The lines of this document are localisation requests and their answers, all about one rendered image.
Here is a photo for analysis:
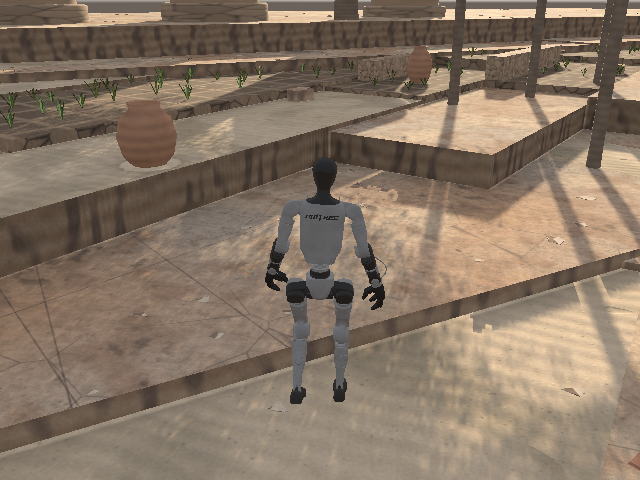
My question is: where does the left robot forearm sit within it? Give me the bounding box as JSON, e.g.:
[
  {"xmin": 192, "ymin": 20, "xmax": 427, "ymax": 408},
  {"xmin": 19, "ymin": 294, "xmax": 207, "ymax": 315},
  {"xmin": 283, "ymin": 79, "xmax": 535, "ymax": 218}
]
[{"xmin": 267, "ymin": 238, "xmax": 285, "ymax": 275}]

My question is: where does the left robot hand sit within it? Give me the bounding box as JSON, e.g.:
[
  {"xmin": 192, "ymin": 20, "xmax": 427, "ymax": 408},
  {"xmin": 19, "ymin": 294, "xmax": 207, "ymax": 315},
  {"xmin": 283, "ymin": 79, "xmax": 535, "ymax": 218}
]
[{"xmin": 265, "ymin": 271, "xmax": 288, "ymax": 291}]

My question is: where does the robot right thigh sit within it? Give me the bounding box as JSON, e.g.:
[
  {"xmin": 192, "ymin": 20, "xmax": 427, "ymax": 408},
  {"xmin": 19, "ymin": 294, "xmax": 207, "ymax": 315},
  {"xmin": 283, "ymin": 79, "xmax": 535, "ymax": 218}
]
[{"xmin": 333, "ymin": 278, "xmax": 354, "ymax": 344}]

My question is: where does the left robot upper arm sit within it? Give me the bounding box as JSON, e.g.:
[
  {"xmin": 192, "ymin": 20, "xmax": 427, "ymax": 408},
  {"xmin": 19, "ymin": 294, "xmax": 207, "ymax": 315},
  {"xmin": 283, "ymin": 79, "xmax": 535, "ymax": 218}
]
[{"xmin": 274, "ymin": 200, "xmax": 302, "ymax": 254}]

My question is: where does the right robot hand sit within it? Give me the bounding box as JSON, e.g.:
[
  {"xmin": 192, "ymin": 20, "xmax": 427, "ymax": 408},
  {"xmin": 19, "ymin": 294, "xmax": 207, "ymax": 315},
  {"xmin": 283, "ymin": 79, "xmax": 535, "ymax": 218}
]
[{"xmin": 362, "ymin": 284, "xmax": 385, "ymax": 310}]

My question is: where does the right robot forearm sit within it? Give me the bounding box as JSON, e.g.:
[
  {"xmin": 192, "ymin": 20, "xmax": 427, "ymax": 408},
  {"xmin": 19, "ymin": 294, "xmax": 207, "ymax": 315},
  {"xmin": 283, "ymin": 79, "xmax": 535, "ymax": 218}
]
[{"xmin": 361, "ymin": 243, "xmax": 382, "ymax": 288}]

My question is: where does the right robot upper arm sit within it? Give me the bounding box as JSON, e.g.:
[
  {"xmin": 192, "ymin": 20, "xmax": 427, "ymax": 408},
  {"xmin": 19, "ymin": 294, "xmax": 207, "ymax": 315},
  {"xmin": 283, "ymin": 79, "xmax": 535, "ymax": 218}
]
[{"xmin": 344, "ymin": 202, "xmax": 371, "ymax": 258}]

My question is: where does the robot torso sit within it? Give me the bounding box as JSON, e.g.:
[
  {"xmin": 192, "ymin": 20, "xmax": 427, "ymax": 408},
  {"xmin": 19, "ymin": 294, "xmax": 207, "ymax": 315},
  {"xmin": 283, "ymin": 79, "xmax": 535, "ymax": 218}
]
[{"xmin": 299, "ymin": 195, "xmax": 346, "ymax": 300}]

